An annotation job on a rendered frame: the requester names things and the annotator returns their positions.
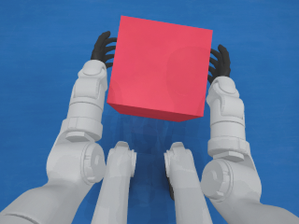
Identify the robot right hand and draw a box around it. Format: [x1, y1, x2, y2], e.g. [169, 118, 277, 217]
[207, 44, 231, 86]

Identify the right robot thigh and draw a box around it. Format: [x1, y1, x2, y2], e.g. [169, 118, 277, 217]
[164, 147, 213, 224]

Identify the robot left hand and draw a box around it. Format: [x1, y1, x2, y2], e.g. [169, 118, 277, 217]
[90, 31, 118, 69]

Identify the left robot forearm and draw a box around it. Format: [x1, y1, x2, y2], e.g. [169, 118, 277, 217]
[46, 60, 108, 175]

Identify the right robot forearm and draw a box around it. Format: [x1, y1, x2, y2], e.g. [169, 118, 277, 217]
[206, 76, 258, 175]

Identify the left robot upper arm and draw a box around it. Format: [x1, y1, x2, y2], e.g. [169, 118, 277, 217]
[0, 141, 107, 224]

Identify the right robot foot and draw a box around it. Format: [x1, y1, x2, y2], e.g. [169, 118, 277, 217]
[164, 165, 175, 201]

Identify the carton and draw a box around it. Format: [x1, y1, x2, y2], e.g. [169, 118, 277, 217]
[107, 15, 213, 122]

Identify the right robot upper arm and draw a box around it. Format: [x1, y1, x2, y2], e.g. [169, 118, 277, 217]
[200, 159, 299, 224]

